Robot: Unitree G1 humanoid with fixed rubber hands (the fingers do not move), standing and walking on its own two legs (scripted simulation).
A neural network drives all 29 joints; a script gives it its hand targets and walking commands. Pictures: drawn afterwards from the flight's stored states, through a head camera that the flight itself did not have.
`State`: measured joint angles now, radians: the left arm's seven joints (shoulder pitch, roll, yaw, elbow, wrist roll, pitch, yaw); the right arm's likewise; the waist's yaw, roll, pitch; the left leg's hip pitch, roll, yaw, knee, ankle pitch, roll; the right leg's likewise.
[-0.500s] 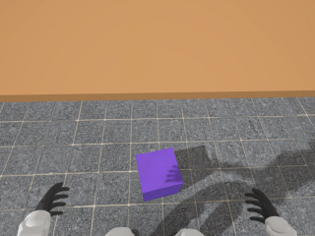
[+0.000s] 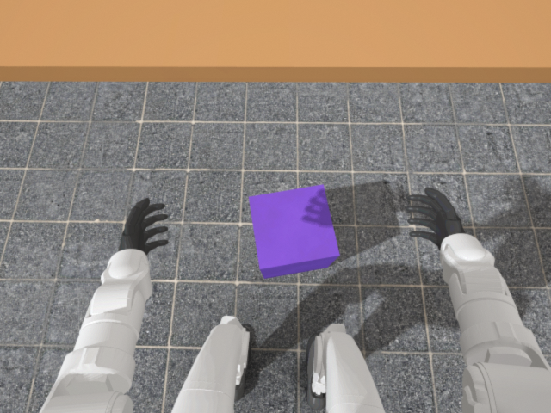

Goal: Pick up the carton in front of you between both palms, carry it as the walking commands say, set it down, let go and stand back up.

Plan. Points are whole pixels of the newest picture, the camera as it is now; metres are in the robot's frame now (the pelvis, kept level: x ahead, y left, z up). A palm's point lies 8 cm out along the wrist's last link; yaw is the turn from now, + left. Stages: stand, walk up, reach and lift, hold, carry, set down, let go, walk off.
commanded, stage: reach and lift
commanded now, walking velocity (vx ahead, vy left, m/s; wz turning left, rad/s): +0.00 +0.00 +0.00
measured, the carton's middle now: (291, 235) +0.46 +0.00 -0.57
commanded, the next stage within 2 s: none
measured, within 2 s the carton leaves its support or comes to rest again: neither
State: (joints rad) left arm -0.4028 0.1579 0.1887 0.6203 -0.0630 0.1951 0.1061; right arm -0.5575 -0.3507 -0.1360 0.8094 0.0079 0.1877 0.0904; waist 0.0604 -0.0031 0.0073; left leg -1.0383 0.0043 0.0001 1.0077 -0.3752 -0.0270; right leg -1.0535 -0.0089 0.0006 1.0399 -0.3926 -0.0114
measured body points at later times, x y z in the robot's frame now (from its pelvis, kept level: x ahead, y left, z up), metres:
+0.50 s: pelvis -0.04 -0.02 -0.05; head +0.28 -0.04 +0.27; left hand +0.45 +0.19 -0.16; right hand +0.54 -0.19 -0.16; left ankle +0.05 +0.13 -0.66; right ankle +0.05 -0.11 -0.66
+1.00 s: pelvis -0.06 +0.00 -0.24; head +0.30 -0.03 +0.03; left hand +0.43 +0.20 -0.40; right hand +0.51 -0.19 -0.41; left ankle +0.05 +0.14 -0.66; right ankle +0.05 -0.11 -0.66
